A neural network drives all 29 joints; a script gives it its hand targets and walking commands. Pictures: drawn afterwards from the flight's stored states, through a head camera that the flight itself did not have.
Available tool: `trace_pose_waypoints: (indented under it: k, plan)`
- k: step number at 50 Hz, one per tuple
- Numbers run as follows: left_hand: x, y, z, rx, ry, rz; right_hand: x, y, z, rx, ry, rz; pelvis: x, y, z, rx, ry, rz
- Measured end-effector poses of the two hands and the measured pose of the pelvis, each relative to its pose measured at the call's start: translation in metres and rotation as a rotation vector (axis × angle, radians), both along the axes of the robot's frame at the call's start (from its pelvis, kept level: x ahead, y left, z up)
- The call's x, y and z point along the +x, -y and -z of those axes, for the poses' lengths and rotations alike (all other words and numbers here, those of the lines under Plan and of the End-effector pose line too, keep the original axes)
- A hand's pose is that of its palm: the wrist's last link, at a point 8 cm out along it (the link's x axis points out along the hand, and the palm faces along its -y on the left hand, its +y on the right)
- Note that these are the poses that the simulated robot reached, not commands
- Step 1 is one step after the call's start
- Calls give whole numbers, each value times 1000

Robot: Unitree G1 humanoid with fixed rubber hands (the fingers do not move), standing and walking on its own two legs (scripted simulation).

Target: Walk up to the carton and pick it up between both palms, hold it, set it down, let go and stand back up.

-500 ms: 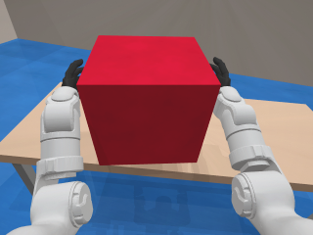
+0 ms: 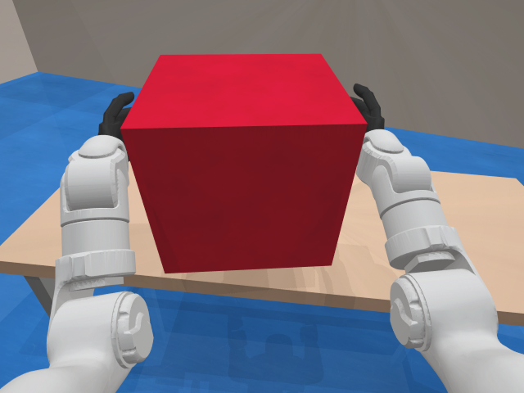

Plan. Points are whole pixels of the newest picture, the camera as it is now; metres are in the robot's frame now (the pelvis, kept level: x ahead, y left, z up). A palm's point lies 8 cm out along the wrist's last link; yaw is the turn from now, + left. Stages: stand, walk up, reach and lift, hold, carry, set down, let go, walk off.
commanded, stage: hold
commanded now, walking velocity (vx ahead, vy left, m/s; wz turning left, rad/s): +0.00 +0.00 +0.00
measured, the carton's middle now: (245, 159) +0.42 +0.01 +0.21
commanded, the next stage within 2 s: none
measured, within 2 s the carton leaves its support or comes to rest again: neither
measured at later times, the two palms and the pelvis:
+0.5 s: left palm (112, 146) +0.37 +0.19 +0.26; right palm (369, 136) +0.38 -0.17 +0.28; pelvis +0.00 +0.00 +0.00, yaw +0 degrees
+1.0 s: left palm (112, 143) +0.37 +0.19 +0.27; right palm (370, 136) +0.37 -0.17 +0.28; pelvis +0.00 +0.00 +0.00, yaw +0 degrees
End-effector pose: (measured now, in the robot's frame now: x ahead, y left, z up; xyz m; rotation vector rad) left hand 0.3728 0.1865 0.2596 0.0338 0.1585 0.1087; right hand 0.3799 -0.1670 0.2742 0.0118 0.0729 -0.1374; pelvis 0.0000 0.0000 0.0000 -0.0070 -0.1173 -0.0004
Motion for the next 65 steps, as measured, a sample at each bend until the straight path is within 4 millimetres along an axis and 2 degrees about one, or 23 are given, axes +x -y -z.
trace_pose_waypoints:
  k: [21, 65]
  plan:
    - [-2, -1, 0, 7, 8, 5, -3, -1, -2, 5, 2, 0, 4, -4, 0, -3, -1, 3]
    - [-3, -2, -6, 6, 8, 2, -4, -2, -4, -2, -6, -1, 0, 0, 0, 0, -1, -1]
